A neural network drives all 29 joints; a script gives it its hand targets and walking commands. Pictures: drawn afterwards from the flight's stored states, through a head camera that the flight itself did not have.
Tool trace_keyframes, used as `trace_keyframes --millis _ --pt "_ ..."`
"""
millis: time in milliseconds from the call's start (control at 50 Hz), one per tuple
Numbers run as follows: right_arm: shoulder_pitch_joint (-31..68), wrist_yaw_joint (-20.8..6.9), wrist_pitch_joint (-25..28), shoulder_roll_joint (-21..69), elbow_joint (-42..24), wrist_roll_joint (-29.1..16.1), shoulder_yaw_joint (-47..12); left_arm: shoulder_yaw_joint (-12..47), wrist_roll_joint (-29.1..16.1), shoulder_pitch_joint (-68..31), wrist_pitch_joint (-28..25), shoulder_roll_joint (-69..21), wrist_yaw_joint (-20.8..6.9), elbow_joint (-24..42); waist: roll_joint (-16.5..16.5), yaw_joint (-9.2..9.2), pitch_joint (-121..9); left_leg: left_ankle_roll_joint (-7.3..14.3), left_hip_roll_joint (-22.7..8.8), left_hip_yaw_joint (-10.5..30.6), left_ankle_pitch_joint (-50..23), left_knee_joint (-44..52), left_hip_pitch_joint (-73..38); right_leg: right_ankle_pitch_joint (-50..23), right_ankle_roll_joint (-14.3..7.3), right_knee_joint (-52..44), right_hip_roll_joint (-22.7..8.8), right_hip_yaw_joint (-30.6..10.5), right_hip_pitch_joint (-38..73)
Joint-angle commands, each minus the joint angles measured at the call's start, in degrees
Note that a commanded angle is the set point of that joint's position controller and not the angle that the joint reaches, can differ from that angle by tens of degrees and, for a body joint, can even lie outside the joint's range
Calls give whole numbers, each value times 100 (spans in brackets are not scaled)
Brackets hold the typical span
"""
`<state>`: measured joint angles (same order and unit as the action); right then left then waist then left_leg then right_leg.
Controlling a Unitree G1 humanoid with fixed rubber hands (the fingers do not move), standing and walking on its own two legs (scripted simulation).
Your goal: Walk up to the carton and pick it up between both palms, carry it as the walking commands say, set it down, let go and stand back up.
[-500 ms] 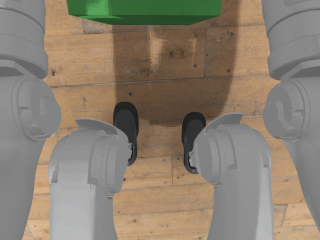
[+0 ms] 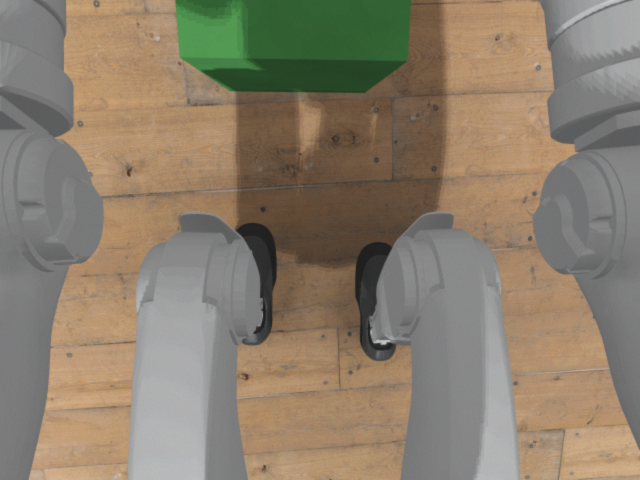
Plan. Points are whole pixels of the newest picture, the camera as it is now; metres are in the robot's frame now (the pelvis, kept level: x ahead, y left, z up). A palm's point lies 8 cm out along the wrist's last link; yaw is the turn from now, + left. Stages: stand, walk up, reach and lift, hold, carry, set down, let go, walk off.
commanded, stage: set down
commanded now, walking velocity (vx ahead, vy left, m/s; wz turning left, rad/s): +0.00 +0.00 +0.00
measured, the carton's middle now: out of the picture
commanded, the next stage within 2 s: let go in 0.86 s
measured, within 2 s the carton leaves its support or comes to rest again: neither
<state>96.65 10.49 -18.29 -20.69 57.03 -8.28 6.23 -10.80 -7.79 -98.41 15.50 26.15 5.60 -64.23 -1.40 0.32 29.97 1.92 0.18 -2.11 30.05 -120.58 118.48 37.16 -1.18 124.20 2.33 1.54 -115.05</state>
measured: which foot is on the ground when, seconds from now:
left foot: down 0.00-1.00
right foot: down 0.00-1.00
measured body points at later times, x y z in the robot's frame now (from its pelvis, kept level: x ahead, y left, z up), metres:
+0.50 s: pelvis +0.01 +0.00 +0.14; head +0.37 +0.01 +0.39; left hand +0.62 +0.22 +0.03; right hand +0.62 -0.15 +0.04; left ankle +0.14 +0.11 -0.36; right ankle +0.11 -0.11 -0.36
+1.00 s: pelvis +0.02 +0.00 +0.25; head +0.38 +0.01 +0.50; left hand +0.61 +0.23 +0.13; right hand +0.61 -0.16 +0.13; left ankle +0.14 +0.11 -0.36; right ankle +0.11 -0.11 -0.36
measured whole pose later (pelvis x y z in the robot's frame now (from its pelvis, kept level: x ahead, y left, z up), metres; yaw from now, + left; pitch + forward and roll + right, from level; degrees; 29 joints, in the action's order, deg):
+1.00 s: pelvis +0.02 +0.00 +0.25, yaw +1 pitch +26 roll -1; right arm 86.9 8.9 -22.3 -19.6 49.4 -5.7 8.9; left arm -12.7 -3.7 -89.8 19.8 26.9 1.1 -57.1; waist 0.0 0.3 29.9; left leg 1.1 1.3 1.4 18.1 -68.9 77.1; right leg 22.9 -1.2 70.5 2.5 1.5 -74.0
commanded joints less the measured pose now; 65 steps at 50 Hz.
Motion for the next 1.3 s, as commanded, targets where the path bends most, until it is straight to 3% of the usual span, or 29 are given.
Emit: trace_keyframes --millis 0,80,140,180,200,220,260,280,340,400,420,440,540,560,580,700,740,760,840,880,900,920,960,1060,1140,1180,1240,1260,1280 --pt "2133 98 -61 -913 -1134 -101 208 72 -43 -2065 150 1139 20 1280 140 409 -9825 -79 306 93 -1659 1677 -5001 -1531 82 -2190 322 80 3413" --pt "1990 127 -280 -845 -1412 -136 168 -31 60 -2009 294 1260 39 1760 94 471 -10518 -46 390 76 -2111 1973 -5493 -1879 85 -2502 355 26 3790" --pt "1898 170 -382 -867 -1887 -177 191 -31 79 -2055 372 1229 40 2391 364 387 -11428 -77 442 103 -2690 2181 -6225 -2372 69 -2745 419 39 4100" --pt "1630 148 -452 -816 -1552 -132 198 -36 175 -1682 453 1180 -1 1821 354 362 -11024 -50 437 80 -2619 2376 -6145 -2295 78 -2981 420 31 4023" --pt "1519 152 -447 -833 -1726 -86 256 -64 138 -1549 460 1119 -18 2085 304 323 -11304 -66 451 129 -2910 2500 -6382 -2546 79 -3041 431 56 4227" --pt "1601 148 -442 -781 -1854 -133 229 -127 253 -1488 472 1172 -24 1955 363 472 -11280 -22 446 104 -3015 2581 -6450 -2590 105 -3151 435 9 4204" --pt "1456 124 -458 -788 -2011 -92 249 -99 153 -1501 451 1167 -35 2392 327 370 -11514 -71 476 134 -3344 2831 -6732 -2926 119 -3328 438 33 4462" --pt "1263 108 -466 -737 -1654 -90 268 -183 281 -1318 449 1184 -53 1932 483 473 -11016 -31 456 123 -3329 2930 -6655 -2798 83 -3468 426 -31 4225" --pt "1129 98 -419 -853 -1772 -63 359 -140 273 -1231 454 1117 -69 2218 389 359 -11578 -55 438 285 -3930 3217 -7500 -3062 125 -3777 477 76 4332" --pt "1244 80 -413 -853 -2060 -122 368 -164 268 -1390 428 1185 -83 2501 745 440 -11594 -63 406 302 -4211 3501 -8063 -3127 78 -4129 435 -22 4399" --pt "1308 76 -403 -942 -2175 -129 370 -94 146 -1406 455 1134 -76 2510 628 363 -11778 -63 395 367 -4283 3637 -8242 -3180 81 -4243 452 37 4501" --pt "1258 64 -459 -944 -1951 -136 344 -121 152 -1398 483 1177 -81 2349 705 420 -11638 -87 380 338 -4080 3762 -8240 -3030 78 -4346 424 -12 4582" --pt "1398 67 -560 -1023 -1987 -94 305 -188 -18 -1491 555 1305 -77 2351 209 386 -11810 -51 407 326 -3462 4435 -8005 -3029 101 -4868 383 -59 5624" --pt "1416 58 -540 -1091 -1974 -94 403 -70 -6 -1486 566 1190 -75 2208 470 304 -11722 -88 397 340 -3436 4509 -8152 -2978 100 -5013 373 -64 5547" --pt "1402 37 -578 -951 -1847 -130 324 -149 28 -1445 560 1290 -83 2147 369 454 -11523 -64 380 290 -3343 4703 -8029 -2964 122 -5142 351 -103 5757" --pt "1386 -40 -555 -943 -1870 47 497 -214 109 -1344 562 1224 -192 1908 351 384 -11187 -51 385 347 -3159 5447 -8291 -2954 144 -5886 284 -229 6432" --pt "1141 -111 -528 -773 -1226 252 622 -277 196 -1056 536 1089 -273 1239 338 395 -10261 -95 310 398 -2763 5739 -8074 -2576 181 -6109 245 -205 6083" --pt "1009 -155 -500 -717 -1136 327 713 -295 254 -1009 494 1003 -319 1259 459 379 -10084 -130 281 409 -2837 5862 -8128 -2659 169 -6213 246 -217 6071" --pt "1061 -181 -207 -572 -1337 774 814 -564 510 -767 253 778 -455 1000 160 334 -10089 -149 306 357 -3064 5954 -7792 -3065 222 -6458 244 -266 6566" --pt "815 -211 -197 -470 -1326 832 848 -551 607 -512 235 723 -497 866 258 304 -10200 -166 321 345 -3286 5974 -7980 -3294 230 -6483 264 -266 6687" --pt "640 -195 -189 -444 -1267 890 874 -508 605 -448 212 674 -517 975 216 237 -10387 -156 336 366 -3441 5996 -8026 -3539 218 -6495 273 -304 6930" --pt "394 -190 -207 -368 -1185 921 857 -593 691 -274 200 719 -527 1017 145 319 -10439 -149 358 337 -3477 6049 -7982 -3640 240 -6500 272 -319 7122" --pt "-194 -203 -192 -326 -1469 936 861 -506 795 251 198 624 -533 1320 311 269 -11028 -151 386 319 -3822 6109 -8539 -4023 242 -6579 293 -305 7585" --pt "-1242 -74 -275 -564 -3203 668 449 -12 572 777 236 924 -475 3854 577 113 -12934 -159 465 533 -5443 6104 -10464 -5167 226 -6533 423 -237 8278" --pt "-2556 -185 -429 -418 -3690 534 212 64 542 2161 505 483 -453 4081 708 199 -12281 -201 342 600 -5273 6332 -11352 -4308 238 -6941 334 -202 7863" --pt "-3254 -275 -334 -292 -4027 488 79 206 366 2964 464 197 -505 4288 499 123 -11711 -164 316 651 -5208 6481 -11278 -4306 185 -7142 276 -258 7963" --pt "-4350 -453 -184 -19 -3958 391 -75 256 484 4132 321 -91 -547 4266 511 232 -10430 -151 254 657 -4696 6859 -11219 -3922 187 -7503 192 -309 7991" --pt "-4397 -498 -94 -22 -4271 464 -23 207 500 4236 228 -101 -542 4580 410 214 -10160 -147 232 675 -4374 6949 -11148 -3748 175 -7588 178 -319 8131" --pt "-4414 -570 -14 133 -4134 372 -142 282 437 4394 165 -215 -567 4344 313 248 -9358 -106 229 650 -4017 7054 -10719 -3525 193 -7660 128 -319 8018"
